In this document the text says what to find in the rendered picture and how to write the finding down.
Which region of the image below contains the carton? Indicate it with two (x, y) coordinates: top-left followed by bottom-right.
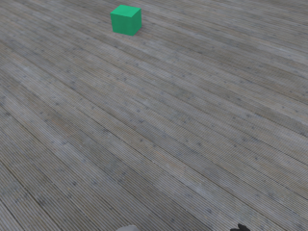
(110, 5), (141, 36)

